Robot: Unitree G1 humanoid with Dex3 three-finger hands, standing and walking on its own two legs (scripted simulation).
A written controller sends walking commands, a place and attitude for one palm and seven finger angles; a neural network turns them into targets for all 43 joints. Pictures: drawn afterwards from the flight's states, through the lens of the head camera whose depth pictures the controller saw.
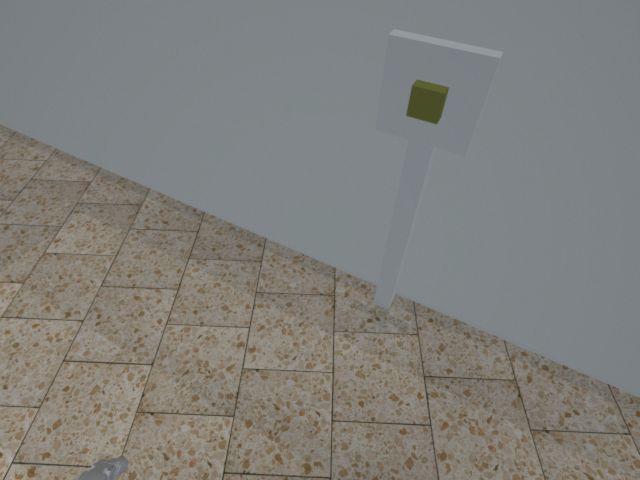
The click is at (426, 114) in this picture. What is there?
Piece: button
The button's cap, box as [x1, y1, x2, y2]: [406, 80, 448, 123]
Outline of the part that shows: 416,80 412,85 406,115 436,123 440,117 448,87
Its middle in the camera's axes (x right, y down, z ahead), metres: +0.21 -0.28 +0.78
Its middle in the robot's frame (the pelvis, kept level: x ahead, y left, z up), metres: +0.79 -0.18 +0.08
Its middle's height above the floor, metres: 0.85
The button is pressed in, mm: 0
